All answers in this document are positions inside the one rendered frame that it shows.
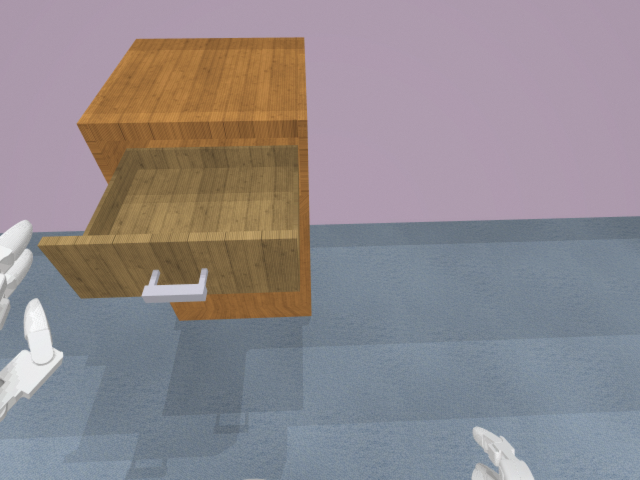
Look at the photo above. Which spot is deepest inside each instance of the cabinet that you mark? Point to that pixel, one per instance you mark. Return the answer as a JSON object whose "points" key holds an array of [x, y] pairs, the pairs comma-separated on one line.
{"points": [[210, 92]]}

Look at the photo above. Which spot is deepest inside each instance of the handle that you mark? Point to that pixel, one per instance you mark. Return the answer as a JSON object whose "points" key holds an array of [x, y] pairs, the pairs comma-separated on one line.
{"points": [[154, 293]]}

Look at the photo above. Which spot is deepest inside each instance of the drawer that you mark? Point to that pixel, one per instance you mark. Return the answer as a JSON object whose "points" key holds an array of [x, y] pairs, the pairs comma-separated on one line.
{"points": [[233, 210]]}

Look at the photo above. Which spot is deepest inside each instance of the left robot hand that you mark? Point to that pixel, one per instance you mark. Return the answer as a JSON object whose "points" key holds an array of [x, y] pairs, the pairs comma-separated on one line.
{"points": [[28, 371]]}

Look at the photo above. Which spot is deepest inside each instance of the right robot hand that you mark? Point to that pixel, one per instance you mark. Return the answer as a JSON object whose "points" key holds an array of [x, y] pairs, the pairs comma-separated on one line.
{"points": [[502, 455]]}

